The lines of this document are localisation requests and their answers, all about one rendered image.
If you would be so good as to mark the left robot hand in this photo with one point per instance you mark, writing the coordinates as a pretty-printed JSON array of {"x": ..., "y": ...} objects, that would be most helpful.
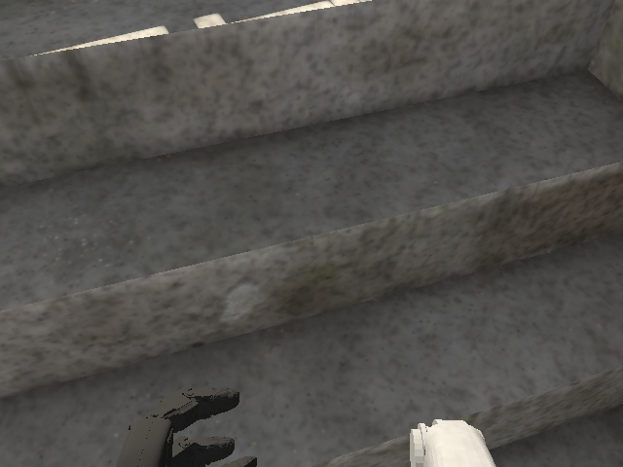
[{"x": 150, "y": 440}]

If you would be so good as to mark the robot right thigh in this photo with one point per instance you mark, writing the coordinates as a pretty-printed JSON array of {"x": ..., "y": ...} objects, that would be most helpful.
[{"x": 448, "y": 443}]

